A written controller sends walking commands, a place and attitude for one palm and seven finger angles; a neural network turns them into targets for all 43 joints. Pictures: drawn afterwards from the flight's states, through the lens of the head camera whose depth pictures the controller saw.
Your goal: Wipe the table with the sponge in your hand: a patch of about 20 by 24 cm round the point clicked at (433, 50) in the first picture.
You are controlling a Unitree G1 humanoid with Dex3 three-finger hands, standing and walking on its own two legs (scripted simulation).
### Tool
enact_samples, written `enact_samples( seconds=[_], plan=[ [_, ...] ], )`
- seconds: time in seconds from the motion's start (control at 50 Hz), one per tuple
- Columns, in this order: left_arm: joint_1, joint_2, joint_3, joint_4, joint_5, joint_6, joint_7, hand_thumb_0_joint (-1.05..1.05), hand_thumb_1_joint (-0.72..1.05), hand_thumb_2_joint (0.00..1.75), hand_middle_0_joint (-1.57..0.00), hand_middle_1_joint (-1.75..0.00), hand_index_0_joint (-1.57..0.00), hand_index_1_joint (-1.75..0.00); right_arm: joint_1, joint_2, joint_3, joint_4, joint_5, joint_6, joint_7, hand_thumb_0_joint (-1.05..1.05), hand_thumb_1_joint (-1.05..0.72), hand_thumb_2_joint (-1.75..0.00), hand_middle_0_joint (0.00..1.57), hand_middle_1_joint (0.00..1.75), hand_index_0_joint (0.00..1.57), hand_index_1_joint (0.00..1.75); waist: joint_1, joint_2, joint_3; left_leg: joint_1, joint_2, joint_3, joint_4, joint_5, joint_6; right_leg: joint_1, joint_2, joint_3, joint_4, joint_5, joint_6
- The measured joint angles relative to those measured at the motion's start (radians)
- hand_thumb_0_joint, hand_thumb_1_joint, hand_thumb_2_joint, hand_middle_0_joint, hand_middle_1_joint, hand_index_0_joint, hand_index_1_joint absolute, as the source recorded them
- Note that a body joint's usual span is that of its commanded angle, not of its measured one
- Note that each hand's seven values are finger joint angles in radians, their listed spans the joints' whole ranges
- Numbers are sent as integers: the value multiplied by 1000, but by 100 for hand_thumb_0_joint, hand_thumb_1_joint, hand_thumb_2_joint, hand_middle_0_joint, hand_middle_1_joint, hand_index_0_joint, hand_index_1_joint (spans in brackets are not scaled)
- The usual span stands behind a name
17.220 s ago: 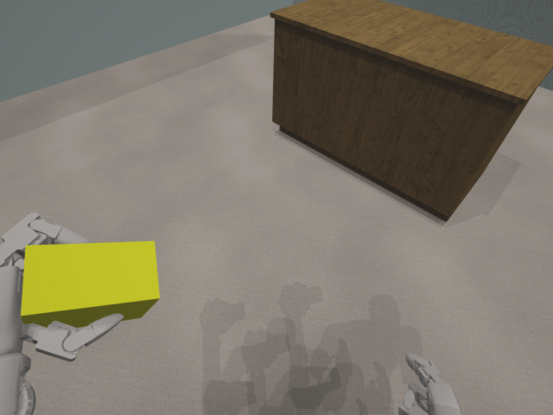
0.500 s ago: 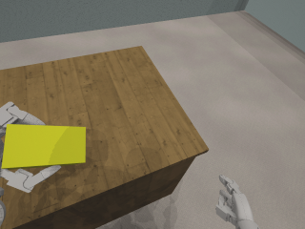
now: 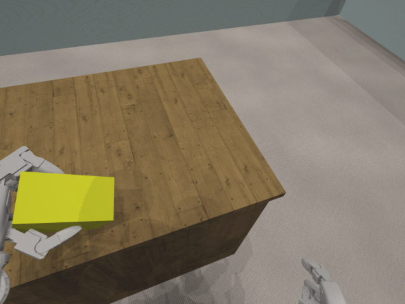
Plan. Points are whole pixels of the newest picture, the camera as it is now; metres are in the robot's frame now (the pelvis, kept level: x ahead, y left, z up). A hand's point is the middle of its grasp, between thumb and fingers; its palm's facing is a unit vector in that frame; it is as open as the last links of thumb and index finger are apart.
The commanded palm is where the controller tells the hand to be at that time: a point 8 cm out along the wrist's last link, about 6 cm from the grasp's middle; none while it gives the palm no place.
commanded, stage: come to a stop and stand still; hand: left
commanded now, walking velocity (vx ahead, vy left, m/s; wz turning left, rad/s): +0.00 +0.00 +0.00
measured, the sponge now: (77, 205) +0.23 +0.22 +0.11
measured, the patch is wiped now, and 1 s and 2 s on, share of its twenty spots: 0.00 0.00 0.00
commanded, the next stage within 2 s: look again from close up in 0.18 s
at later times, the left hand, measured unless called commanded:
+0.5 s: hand (37, 208) +0.20 +0.24 +0.16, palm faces +0.38 -0.85 -0.36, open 10.4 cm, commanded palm +0.15 +0.28 +0.18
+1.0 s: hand (61, 217) +0.20 +0.22 +0.14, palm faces +0.28 -0.76 -0.58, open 10.3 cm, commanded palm +0.16 +0.26 +0.18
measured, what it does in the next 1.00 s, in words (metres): stands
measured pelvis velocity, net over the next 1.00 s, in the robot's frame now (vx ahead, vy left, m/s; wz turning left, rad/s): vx -0.02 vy -0.02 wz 0.01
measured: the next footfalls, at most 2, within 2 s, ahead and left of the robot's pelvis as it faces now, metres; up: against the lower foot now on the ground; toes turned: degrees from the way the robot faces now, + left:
none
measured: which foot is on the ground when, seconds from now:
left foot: down 0.00-1.00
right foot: down 0.00-1.00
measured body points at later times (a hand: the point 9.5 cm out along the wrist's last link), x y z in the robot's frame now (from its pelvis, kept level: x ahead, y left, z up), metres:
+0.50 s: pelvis -0.01 +0.00 +0.00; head +0.00 +0.01 +0.45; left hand +0.18 +0.29 +0.18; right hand +0.18 -0.22 -0.06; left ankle +0.02 +0.06 -0.74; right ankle +0.00 -0.13 -0.74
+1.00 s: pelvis -0.02 -0.02 -0.01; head -0.02 -0.03 +0.44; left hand +0.18 +0.26 +0.17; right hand +0.18 -0.24 -0.08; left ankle +0.02 +0.06 -0.74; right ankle +0.00 -0.13 -0.74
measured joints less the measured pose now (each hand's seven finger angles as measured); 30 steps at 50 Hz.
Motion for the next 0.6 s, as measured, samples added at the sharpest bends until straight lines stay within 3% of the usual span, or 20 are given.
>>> enact_samples(
  seconds=[0.2, 0.38, 0.6],
  plan=[
    [-29, -31, 11, -31, -27, -31, 28, -1, -52, 103, -68, -135, -71, -135, -26, 9, -4, 10, 15, -17, 10, 1, -91, -90, 20, 30, 21, 30, 17, 17, -25, -3, 2, -11, 7, 6, -3, 4, 1, -12, -3, 8, -2],
    [-39, -66, -21, 8, -20, 11, 19, -1, -52, 103, -68, -135, -71, -135, -54, 29, 16, -17, 14, -3, -1, 1, -90, -90, 20, 30, 21, 30, 14, 28, -43, 12, 10, -7, -6, 16, -5, 21, 9, -8, -25, 25, -5],
    [-26, -66, -20, -8, -22, 29, 16, -1, -52, 103, -68, -135, -71, -135, -38, 24, 24, -14, 11, 12, -16, 1, -90, -90, 20, 30, 21, 30, 9, 32, -54, 29, 19, -3, -21, 21, -8, 43, 18, -2, -55, 42, -8]
  ],
)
